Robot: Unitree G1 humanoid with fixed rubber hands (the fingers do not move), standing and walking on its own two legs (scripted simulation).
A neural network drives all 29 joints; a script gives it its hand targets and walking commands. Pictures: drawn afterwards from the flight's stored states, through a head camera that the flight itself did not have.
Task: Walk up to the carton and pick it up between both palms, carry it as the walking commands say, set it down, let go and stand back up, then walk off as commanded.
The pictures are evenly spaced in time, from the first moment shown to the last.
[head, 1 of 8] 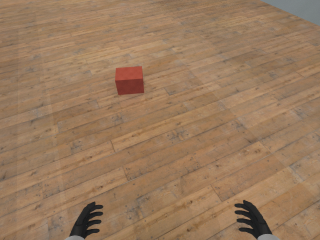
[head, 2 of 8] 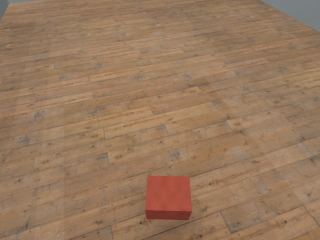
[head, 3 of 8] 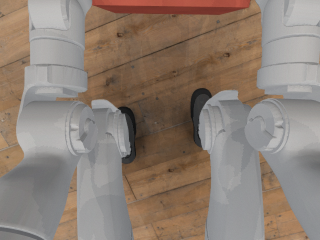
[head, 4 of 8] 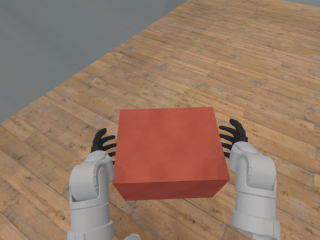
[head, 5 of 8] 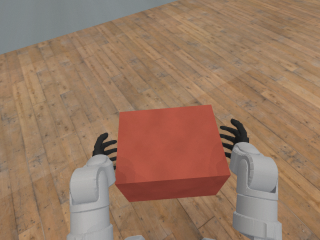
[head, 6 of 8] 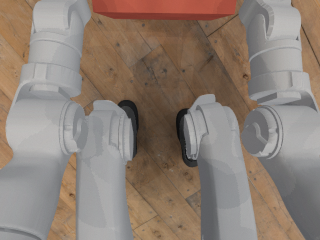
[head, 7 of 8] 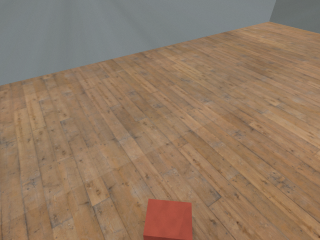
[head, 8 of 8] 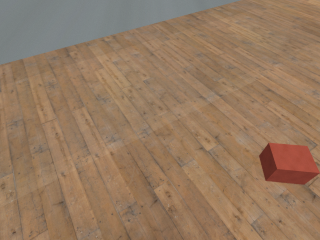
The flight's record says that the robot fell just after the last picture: no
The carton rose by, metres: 0.68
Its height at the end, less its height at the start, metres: +0.00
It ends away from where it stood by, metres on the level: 0.35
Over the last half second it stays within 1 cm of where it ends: yes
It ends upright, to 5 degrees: yes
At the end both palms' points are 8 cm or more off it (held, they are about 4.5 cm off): yes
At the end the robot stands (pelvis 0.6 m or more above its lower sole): yes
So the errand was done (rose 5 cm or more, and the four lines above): yes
